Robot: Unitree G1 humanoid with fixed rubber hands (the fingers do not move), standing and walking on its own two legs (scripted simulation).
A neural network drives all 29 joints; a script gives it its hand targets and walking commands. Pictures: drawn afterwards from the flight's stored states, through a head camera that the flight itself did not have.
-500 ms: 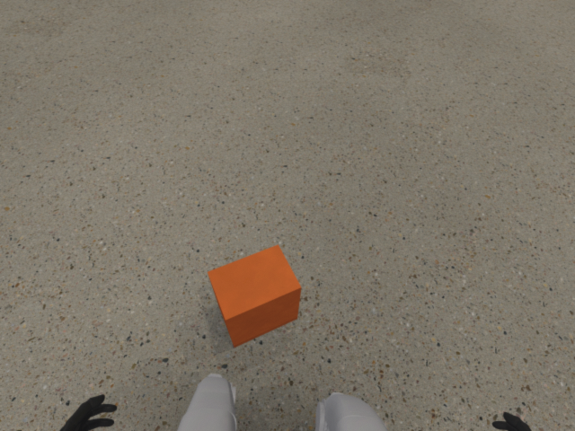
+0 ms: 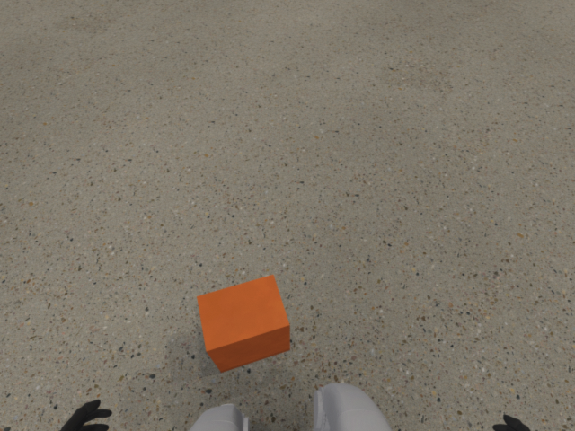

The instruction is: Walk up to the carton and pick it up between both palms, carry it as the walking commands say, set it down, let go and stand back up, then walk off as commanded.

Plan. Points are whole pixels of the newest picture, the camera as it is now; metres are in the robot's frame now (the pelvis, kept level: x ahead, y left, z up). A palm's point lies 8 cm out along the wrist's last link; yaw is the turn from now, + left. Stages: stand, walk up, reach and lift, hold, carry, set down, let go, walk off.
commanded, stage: walk up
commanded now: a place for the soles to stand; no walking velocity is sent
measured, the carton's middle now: (246, 325) +0.45 +0.15 -0.62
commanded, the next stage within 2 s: none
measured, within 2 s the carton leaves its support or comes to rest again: neither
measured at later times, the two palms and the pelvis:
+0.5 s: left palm out of the picture +0.10 +0.27 -0.06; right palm (511, 391) +0.19 -0.34 -0.15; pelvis +0.08 -0.06 -0.01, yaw +7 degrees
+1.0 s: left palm out of the picture +0.07 +0.33 -0.11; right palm (468, 360) +0.23 -0.27 -0.12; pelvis +0.06 +0.00 -0.02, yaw +13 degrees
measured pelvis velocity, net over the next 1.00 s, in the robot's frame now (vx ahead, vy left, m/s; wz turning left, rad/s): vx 0.06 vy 0.00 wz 0.23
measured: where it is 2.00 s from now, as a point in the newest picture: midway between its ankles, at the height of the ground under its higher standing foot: outside the picture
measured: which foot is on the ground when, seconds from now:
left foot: down 0.00-0.10, up 0.12-0.66, down 0.68-1.00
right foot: up 0.00-0.08, down 0.10-1.00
